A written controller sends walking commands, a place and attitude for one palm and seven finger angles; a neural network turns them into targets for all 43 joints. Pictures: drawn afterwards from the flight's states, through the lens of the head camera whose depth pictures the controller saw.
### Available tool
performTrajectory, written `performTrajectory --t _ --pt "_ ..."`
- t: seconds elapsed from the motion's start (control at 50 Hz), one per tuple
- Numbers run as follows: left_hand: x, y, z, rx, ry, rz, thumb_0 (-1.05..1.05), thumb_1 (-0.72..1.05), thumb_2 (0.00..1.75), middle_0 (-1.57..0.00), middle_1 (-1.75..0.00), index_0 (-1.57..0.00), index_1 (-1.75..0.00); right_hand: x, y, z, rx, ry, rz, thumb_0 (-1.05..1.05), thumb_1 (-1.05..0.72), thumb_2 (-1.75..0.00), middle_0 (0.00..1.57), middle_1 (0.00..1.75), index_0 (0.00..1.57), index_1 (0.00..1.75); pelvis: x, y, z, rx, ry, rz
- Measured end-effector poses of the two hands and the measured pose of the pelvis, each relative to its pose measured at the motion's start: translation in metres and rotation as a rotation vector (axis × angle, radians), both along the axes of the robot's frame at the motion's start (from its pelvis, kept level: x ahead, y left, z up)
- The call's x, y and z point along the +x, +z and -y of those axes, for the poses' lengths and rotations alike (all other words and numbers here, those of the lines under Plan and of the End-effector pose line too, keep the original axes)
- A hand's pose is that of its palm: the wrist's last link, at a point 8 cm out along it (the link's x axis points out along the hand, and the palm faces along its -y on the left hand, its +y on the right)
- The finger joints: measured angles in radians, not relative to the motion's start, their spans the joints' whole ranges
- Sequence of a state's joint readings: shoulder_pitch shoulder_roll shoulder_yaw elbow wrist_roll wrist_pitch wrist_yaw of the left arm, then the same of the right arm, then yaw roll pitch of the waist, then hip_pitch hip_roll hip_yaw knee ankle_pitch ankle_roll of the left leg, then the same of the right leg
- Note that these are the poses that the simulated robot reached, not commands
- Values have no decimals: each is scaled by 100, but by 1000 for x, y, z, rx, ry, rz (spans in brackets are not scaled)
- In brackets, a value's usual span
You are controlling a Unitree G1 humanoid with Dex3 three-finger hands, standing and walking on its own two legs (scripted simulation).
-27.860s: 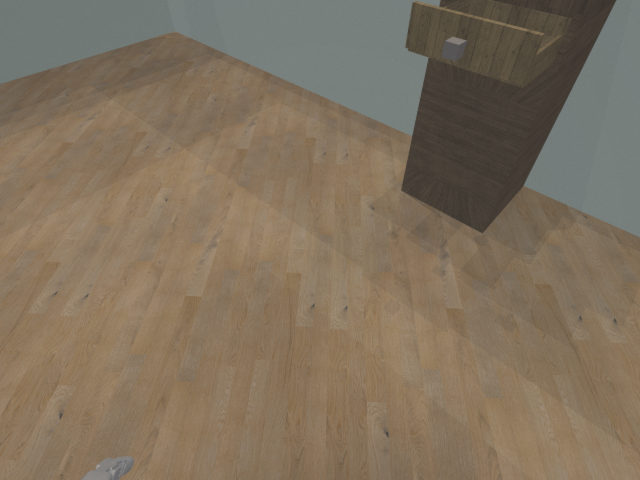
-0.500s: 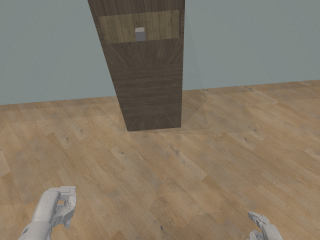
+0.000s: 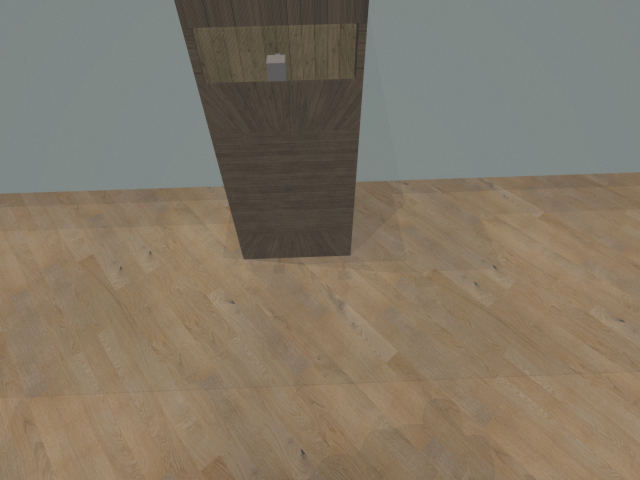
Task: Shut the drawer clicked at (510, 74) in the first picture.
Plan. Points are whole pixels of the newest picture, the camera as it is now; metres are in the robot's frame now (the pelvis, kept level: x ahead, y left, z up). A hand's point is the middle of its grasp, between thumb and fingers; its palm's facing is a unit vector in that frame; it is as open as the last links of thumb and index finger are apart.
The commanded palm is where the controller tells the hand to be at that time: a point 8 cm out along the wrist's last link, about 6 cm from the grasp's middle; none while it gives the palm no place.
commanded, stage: let the arm hang, fingers relaxed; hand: left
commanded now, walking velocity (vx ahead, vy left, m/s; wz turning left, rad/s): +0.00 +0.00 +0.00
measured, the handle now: (277, 63) +0.99 +0.16 +0.05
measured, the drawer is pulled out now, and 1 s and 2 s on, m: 0.00 0.00 0.00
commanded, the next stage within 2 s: look to check the result in 0.46 s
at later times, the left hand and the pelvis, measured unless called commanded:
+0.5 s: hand out of the picture +0.06 +0.18 -0.17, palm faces +0.00 -0.97 -0.23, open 7.4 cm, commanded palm none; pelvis +0.02 -0.01 +0.00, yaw +0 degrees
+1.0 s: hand out of the picture +0.07 +0.20 -0.16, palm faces +0.01 -0.95 -0.30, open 7.4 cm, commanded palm none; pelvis +0.03 -0.02 +0.01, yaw -1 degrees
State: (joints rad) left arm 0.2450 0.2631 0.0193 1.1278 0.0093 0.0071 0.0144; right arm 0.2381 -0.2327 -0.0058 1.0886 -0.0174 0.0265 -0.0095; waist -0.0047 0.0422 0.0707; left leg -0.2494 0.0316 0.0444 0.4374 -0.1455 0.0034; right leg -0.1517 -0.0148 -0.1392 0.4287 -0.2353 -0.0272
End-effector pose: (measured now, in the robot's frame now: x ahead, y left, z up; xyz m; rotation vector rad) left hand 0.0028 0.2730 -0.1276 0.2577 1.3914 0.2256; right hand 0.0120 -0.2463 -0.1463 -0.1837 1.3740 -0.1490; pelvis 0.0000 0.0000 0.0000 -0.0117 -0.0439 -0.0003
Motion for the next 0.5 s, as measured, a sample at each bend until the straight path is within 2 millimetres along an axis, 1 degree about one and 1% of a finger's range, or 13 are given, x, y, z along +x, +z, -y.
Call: performTrajectory --t 0.12,0.2,0.28,0.38,0.5 --pt "25 4 3 8 -14 53 1 91 90 -28 -40 -29 -40 9 -3 -7 28 -4 21 1 -91 -90 20 30 20 30 4 1 2 5 -5 4" --pt "41 3 12 -11 -28 85 1 91 90 -23 -34 -24 -34 14 -3 -7 30 -9 27 0 -91 -90 20 30 20 30 7 2 3 8 -9 3" --pt "53 0 24 -38 -36 106 1 91 90 -21 -32 -22 -32 16 0 -5 23 -12 26 0 -91 -90 20 30 20 30 10 3 5 10 -8 1" --pt "59 -4 37 -71 -36 110 1 91 90 -20 -30 -21 -30 17 3 0 6 -16 16 0 -91 -90 20 30 20 30 14 4 7 10 -7 0" --pt "54 -8 43 -87 -25 81 1 91 90 -20 -30 -20 -30 18 5 6 -9 -18 3 0 -91 -90 20 30 20 30 18 4 9 10 -6 -2"
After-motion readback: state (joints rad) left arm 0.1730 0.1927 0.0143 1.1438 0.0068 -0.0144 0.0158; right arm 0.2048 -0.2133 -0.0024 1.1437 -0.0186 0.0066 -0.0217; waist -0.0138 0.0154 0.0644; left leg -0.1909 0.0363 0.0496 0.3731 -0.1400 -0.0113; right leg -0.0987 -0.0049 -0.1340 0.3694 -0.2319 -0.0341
